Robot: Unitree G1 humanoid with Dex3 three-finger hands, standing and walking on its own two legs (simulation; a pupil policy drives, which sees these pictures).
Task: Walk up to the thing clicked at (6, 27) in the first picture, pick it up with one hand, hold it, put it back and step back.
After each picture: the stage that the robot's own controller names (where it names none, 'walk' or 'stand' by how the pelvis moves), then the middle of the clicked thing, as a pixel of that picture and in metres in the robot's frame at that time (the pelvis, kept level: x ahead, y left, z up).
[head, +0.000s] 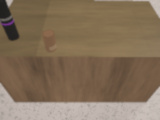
stand; (6, 20) +0.78 +0.46 -0.04
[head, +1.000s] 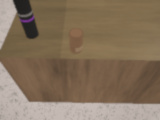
walk; (26, 16) +0.70 +0.29 +0.00
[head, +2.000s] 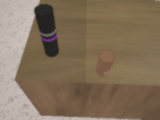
rise first; (48, 34) +0.56 +0.17 +0.00
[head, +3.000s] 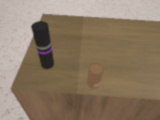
stand; (44, 47) +0.56 +0.20 -0.03
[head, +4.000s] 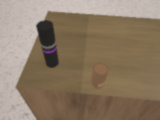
stand; (49, 46) +0.56 +0.18 -0.04
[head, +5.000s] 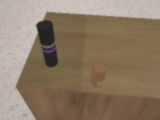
stand; (48, 46) +0.57 +0.19 -0.04
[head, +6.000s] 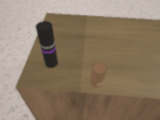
stand; (48, 46) +0.57 +0.19 -0.04
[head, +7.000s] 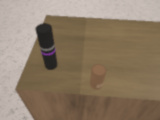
stand; (47, 48) +0.57 +0.19 -0.04
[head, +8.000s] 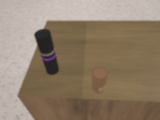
rise first; (48, 54) +0.54 +0.21 -0.03
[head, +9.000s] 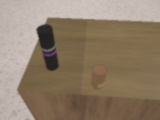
go down; (48, 49) +0.56 +0.21 -0.03
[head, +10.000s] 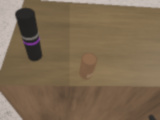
go down; (30, 37) +0.57 +0.20 -0.01
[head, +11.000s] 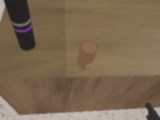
go down; (22, 24) +0.57 +0.20 +0.03
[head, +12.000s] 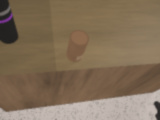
close in; (0, 13) +0.56 +0.22 +0.05
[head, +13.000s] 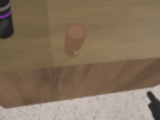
close; out of the picture +0.56 +0.20 +0.07
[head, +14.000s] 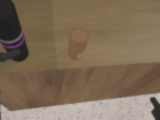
lift; (11, 36) +0.47 +0.18 +0.07
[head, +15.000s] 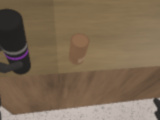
lift; (15, 48) +0.43 +0.18 +0.06
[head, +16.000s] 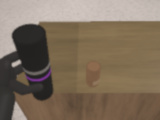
lift; (37, 69) +0.30 +0.14 +0.17
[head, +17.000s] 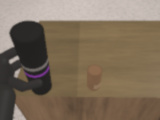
hold; (36, 65) +0.31 +0.14 +0.17
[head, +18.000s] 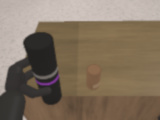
hold; (46, 74) +0.31 +0.12 +0.13
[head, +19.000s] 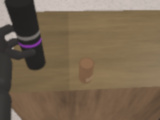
crouch; (29, 38) +0.43 +0.16 +0.15
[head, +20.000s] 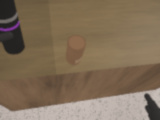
lower; (6, 20) +0.51 +0.18 +0.07
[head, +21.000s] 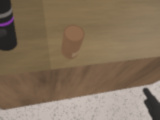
lower; out of the picture +0.53 +0.18 +0.07
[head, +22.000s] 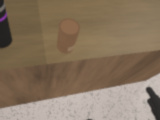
lower; out of the picture +0.53 +0.19 +0.08
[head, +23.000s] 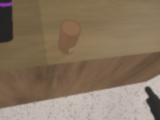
lower; out of the picture +0.58 +0.17 +0.07
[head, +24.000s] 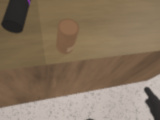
loosen; (20, 1) +0.67 +0.12 -0.02
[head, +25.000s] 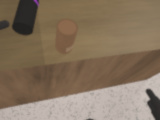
open; (29, 3) +0.66 +0.09 -0.02
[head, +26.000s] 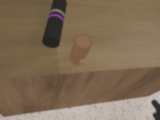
sink last; (55, 20) +0.64 +0.03 -0.04
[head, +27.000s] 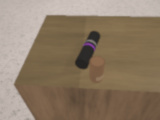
stand; (88, 48) +0.65 +0.01 -0.07
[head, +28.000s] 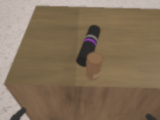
stand; (89, 44) +0.63 -0.02 -0.06
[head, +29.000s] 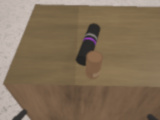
stand; (89, 43) +0.63 -0.02 -0.06
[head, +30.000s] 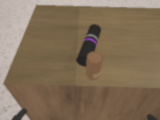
stand; (89, 43) +0.62 -0.02 -0.06
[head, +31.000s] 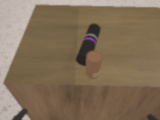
stand; (89, 43) +0.63 -0.01 -0.06
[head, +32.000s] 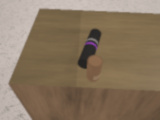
stand; (90, 47) +0.63 -0.02 -0.09
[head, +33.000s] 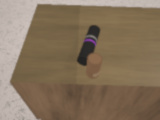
walk; (89, 44) +0.64 -0.02 -0.12
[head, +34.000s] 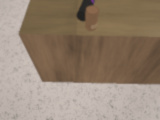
walk; (87, 3) +0.88 +0.02 -0.10
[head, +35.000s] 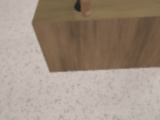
stand; out of the picture +1.17 +0.08 -0.12
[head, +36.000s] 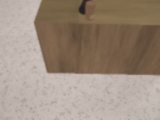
stand; (87, 2) +1.14 +0.00 -0.12
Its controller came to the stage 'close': yes
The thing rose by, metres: 0.20
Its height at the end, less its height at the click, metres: -0.09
